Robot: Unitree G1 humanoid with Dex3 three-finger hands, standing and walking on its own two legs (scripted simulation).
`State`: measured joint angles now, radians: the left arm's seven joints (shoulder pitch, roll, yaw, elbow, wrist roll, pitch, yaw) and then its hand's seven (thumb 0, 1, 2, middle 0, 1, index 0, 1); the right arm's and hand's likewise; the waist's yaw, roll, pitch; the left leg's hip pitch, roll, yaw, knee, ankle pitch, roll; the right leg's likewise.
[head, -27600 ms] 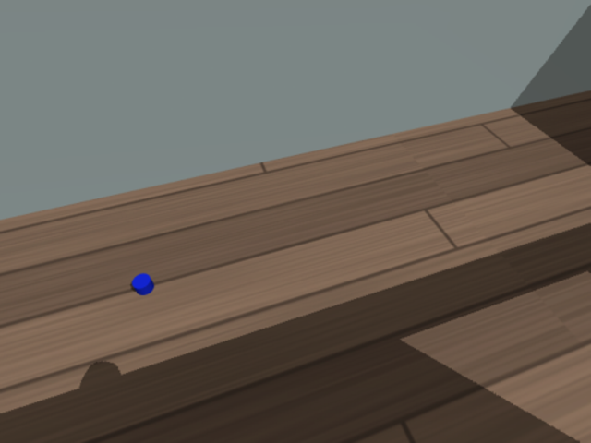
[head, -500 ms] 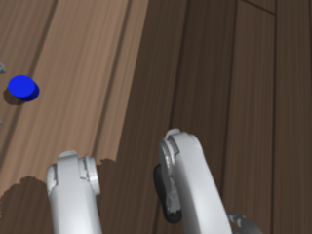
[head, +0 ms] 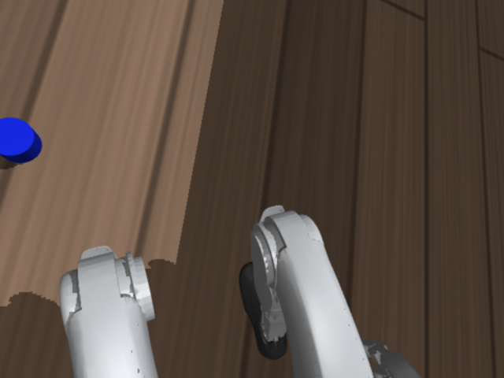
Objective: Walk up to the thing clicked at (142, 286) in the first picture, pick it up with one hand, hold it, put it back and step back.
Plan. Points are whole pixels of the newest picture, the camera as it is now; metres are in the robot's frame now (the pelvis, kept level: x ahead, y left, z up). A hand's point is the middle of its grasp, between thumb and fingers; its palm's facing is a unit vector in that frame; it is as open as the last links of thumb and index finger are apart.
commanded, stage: approach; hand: left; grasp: from above
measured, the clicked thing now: (15, 141) +0.52 +0.30 -0.30
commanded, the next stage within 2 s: close in in 0.74 s
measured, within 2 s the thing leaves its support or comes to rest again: neither
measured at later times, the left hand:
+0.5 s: hand out of the picture +0.50 +0.30 -0.16, palm faces -0.52 -0.10 -0.85, open 13.7 cm
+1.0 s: hand out of the picture +0.53 +0.30 -0.15, palm faces -0.38 -0.06 -0.92, open 13.5 cm
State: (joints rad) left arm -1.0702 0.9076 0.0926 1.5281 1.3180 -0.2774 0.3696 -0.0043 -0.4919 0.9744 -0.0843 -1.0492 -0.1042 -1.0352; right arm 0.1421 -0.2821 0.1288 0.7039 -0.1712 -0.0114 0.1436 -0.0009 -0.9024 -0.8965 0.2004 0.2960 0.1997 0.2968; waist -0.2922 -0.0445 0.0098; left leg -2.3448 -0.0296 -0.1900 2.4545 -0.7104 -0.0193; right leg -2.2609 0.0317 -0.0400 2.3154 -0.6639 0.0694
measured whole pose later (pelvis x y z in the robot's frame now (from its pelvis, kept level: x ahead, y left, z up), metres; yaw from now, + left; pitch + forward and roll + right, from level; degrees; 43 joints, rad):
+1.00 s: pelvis +0.00 +0.01 +0.00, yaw -1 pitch +35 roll -13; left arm -1.28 0.91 0.00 1.62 1.30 -0.10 0.37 0.00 -0.44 0.95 -0.09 -1.10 -0.13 -1.06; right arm 0.13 -0.30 0.18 0.63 -0.14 0.00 0.12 0.00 -0.90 -0.89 0.20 0.30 0.20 0.30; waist -0.38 -0.01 0.00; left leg -2.37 -0.02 -0.18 2.44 -0.70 0.00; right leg -2.28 0.03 -0.05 2.28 -0.64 0.06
